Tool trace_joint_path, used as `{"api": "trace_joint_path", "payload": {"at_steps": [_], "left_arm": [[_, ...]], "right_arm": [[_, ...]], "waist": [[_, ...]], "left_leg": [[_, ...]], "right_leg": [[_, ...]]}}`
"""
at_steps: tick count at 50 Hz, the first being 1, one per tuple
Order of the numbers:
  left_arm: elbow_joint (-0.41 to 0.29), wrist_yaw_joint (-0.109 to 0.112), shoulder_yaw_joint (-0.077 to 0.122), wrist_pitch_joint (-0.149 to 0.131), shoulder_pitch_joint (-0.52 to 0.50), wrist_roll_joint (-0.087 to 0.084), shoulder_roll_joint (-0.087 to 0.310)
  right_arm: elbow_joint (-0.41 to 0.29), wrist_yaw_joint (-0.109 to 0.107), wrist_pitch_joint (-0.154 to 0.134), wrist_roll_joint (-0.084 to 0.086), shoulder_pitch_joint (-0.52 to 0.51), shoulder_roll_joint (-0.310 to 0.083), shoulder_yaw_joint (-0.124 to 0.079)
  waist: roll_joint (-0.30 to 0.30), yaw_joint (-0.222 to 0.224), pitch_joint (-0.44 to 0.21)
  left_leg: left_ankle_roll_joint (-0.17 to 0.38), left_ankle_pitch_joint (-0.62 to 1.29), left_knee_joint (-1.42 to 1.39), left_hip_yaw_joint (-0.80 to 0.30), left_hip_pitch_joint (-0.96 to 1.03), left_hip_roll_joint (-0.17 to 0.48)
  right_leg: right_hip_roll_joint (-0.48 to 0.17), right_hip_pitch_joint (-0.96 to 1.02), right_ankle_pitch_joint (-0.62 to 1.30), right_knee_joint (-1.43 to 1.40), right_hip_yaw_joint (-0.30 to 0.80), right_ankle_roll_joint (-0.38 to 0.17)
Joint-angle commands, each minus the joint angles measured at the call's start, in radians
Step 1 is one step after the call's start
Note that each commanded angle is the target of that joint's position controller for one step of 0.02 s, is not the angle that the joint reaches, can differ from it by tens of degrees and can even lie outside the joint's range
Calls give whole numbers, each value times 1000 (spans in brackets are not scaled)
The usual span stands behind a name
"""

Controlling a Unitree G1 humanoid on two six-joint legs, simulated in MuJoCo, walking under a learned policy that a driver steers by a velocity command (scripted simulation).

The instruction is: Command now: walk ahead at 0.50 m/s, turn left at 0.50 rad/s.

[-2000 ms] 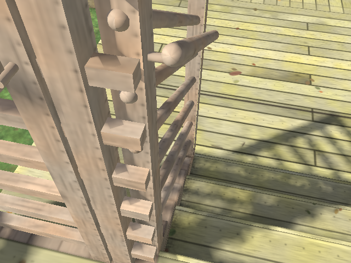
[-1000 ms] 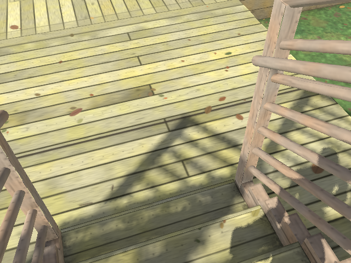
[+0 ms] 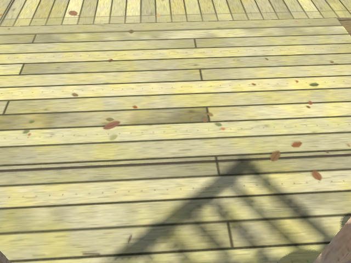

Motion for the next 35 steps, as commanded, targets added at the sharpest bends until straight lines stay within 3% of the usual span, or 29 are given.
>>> {"api": "trace_joint_path", "payload": {"at_steps": [1,2,3,4,5,6,7,8,9,11,13,14,15,16,17,19,21,22,23,24,25,26,27,29,30,31,32,34,35], "left_arm": [[22,-76,52,22,112,8,140],[-65,-104,37,6,39,-41,84],[-177,-80,37,-16,-192,-80,101],[-272,-43,40,-38,-345,-108,124],[-288,-4,48,-55,-339,-99,155],[-295,24,47,-58,-353,-83,155],[-279,35,26,-52,-324,-50,94],[-267,27,24,-40,-319,-38,66],[-266,16,31,-22,-292,-35,77],[-260,-29,35,-16,-235,-46,112],[-345,-33,21,-27,-445,-9,141],[-358,-22,8,-27,-507,-27,138],[-366,-26,2,-25,-521,-41,142],[-399,-21,0,-18,-523,-50,118],[-409,-26,9,-6,-485,-34,136],[-405,-34,26,7,-448,-20,194],[-344,-28,45,-12,-361,-73,224],[-277,-16,83,-25,-153,-74,291],[-220,-34,97,-29,70,-36,322],[-289,-71,107,-21,9,-46,388],[-276,-84,113,-7,10,-35,369],[-272,-92,92,-3,-41,-39,308],[-273,-97,45,-15,-118,-23,145],[-252,-55,1,-50,-225,-25,25],[-254,-30,-2,-75,-287,-47,21],[-259,-10,1,-99,-325,-78,47],[-216,0,7,-110,-233,-80,100],[-136,10,26,-105,-111,-40,198],[-131,4,23,-100,-108,-35,193]], "right_arm": [[161,-5,-25,-3,578,-292,-118],[206,-1,-43,14,734,-318,-115],[222,0,-66,4,744,-272,-111],[181,7,-77,25,642,-191,-87],[143,10,-74,10,483,-71,-48],[106,24,-66,-30,348,2,-9],[43,6,-72,-44,177,75,32],[-9,-8,-75,-20,96,46,33],[-14,-15,-75,8,132,29,37],[-12,-11,-76,-7,178,-37,28],[62,-67,-104,-15,434,69,55],[67,-90,-103,-15,475,97,59],[26,-91,-87,-8,428,26,49],[14,-68,-76,-37,392,-10,48],[-24,-41,-70,-43,320,-65,36],[-53,-29,-61,-7,373,-82,18],[-11,-15,-40,-6,446,-82,9],[-23,12,-31,-23,400,-104,5],[37,59,-40,-29,620,70,29],[7,59,-46,7,699,82,31],[-90,48,-36,14,489,-4,13],[-137,10,-35,17,320,-27,5],[-114,-8,-32,8,318,-5,12],[-122,12,-26,-12,297,37,24],[-107,28,-16,-39,311,67,32],[-99,45,-14,-36,283,39,23],[-101,49,-6,-32,230,5,5],[-96,63,-8,-38,264,11,5],[-119,60,-15,-41,221,-15,-4]], "waist": [[226,-203,-161],[176,-230,-283],[131,-294,-153],[90,-292,-100],[-59,-197,-11],[-126,-107,83],[-217,-23,130],[-144,-13,173],[-108,-19,110],[-30,15,54],[-40,-156,-3],[-106,-206,11],[-125,-186,10],[-72,-148,11],[-28,-98,50],[-60,-111,103],[-105,-100,103],[-73,1,15],[-300,-20,-260],[-335,-43,-390],[-241,36,-254],[-123,34,-96],[-14,-29,10],[-69,-149,174],[-116,-167,167],[-81,-135,136],[-146,-96,107],[-135,-117,53],[-96,-114,46]], "left_leg": [[206,634,210,-51,848,65],[270,716,208,-246,991,138],[275,511,134,-311,943,159],[328,55,55,-486,875,250],[289,-337,30,-547,619,270],[301,-386,11,-518,290,257],[259,-358,-51,-410,33,199],[287,-337,-93,-373,-188,145],[290,-380,-98,-313,-287,92],[243,-271,68,-235,-505,-6],[217,-459,283,-339,-59,-25],[190,-595,363,-344,-11,-48],[167,-692,373,-315,-183,-79],[180,-760,311,-330,-415,-96],[205,-774,314,-395,-535,-86],[209,-724,426,-504,-332,-67],[145,-632,703,-483,-116,-131],[100,-490,933,-415,-174,-159],[23,-795,1370,-247,-529,-237],[5,-1048,1831,-164,-812,-263],[-7,-981,1907,-141,-1017,-207],[-26,-807,1864,-148,-1129,-144],[6,-528,1622,-214,-1043,-62],[62,-271,1329,-202,-819,50],[72,-183,1113,-177,-716,67],[51,-57,846,-130,-546,41],[35,-17,766,-91,-479,17],[15,-9,831,-110,-494,5],[9,-52,800,-100,-526,0]], "right_leg": [[78,-541,192,663,56,-62],[112,-738,142,852,140,-62],[108,-951,131,906,152,-76],[84,-1130,162,884,216,-87],[6,-1124,377,661,337,-114],[-36,-970,457,548,375,-143],[-104,-817,727,177,445,-165],[-94,-668,836,38,393,-152],[-52,-503,899,-81,333,-139],[12,-268,1036,-4,230,-109],[-4,-658,1213,-273,335,-86],[-16,-676,1389,-508,358,-72],[14,-475,1450,-637,281,-73],[43,-204,1400,-592,206,-77],[56,-90,1290,-481,200,-67],[63,-152,1061,-684,231,-77],[47,-37,1320,-1028,258,-109],[17,197,1363,-943,193,-148],[-148,737,1789,-508,298,-348],[-352,827,1940,-441,561,-543],[-398,680,1475,-600,714,-553],[-411,467,1015,-707,726,-501],[-306,245,735,-782,614,-395],[-217,-217,722,-905,508,-332],[-137,-335,716,-919,424,-310],[-83,-461,717,-939,313,-322],[-59,-447,684,-930,289,-320],[-79,-333,837,-815,322,-318],[-110,-273,921,-797,328,-324]]}}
